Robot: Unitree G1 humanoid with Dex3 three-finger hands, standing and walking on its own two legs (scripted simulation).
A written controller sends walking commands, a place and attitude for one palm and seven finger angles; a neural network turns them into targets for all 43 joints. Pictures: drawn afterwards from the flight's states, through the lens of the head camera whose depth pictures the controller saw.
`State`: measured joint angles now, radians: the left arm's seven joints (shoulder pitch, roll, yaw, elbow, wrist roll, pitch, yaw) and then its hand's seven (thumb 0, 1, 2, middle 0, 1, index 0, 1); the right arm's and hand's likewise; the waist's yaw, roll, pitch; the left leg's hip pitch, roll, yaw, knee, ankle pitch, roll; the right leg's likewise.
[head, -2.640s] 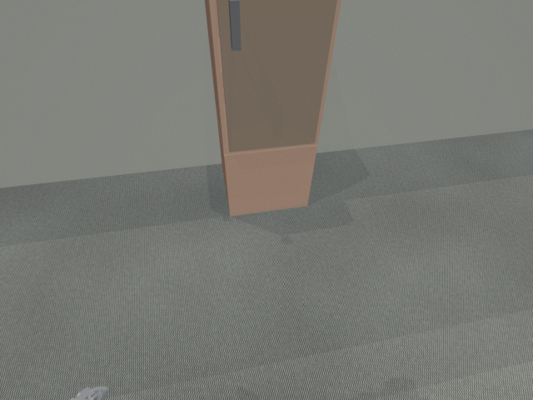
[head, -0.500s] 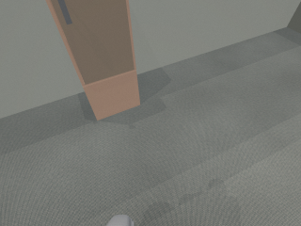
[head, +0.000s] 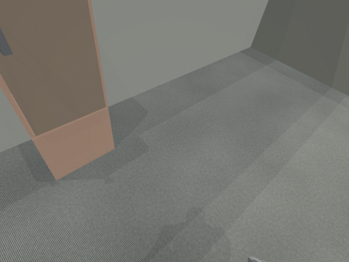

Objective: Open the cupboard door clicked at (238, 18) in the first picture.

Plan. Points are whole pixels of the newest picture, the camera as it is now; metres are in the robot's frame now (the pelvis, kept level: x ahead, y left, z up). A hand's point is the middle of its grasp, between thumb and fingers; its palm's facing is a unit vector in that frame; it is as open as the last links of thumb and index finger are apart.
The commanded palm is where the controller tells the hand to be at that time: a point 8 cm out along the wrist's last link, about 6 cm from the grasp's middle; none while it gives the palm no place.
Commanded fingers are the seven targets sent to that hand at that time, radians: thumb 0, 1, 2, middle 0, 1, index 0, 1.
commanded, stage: walk to a spot facing it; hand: left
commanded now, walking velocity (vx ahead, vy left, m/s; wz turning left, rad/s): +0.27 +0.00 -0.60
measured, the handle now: out of the picture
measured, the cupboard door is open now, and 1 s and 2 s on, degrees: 0 0 0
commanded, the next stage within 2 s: none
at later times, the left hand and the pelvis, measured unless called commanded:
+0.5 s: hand (138, 204) +0.32 +0.13 -0.19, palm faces -0.34 -0.93 -0.14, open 7.4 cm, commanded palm none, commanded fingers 0.00 0.90 0.90 -0.20 -0.30 -0.20 -0.30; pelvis +0.15 +0.01 -0.02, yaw -17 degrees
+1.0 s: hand (120, 177) +0.40 +0.21 -0.18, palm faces -0.46 -0.86 -0.24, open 7.4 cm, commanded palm none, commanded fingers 0.00 0.90 0.90 -0.20 -0.30 -0.20 -0.30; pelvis +0.24 +0.05 -0.01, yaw -35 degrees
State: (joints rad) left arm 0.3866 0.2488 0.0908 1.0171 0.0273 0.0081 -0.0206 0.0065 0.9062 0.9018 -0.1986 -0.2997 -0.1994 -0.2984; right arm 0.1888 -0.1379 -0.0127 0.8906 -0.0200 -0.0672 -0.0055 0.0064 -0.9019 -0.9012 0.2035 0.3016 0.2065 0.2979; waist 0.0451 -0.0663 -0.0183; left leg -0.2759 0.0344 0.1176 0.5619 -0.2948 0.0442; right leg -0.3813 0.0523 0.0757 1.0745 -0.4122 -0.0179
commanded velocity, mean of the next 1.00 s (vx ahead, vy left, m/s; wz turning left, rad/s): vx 0.01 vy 0.00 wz -0.60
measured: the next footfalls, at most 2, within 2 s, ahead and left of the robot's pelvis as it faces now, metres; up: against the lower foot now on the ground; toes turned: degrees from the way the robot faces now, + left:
right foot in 0.48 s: +0.23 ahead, -0.07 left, +0.00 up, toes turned -24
left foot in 0.98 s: +0.34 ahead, +0.13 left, +0.00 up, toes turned -32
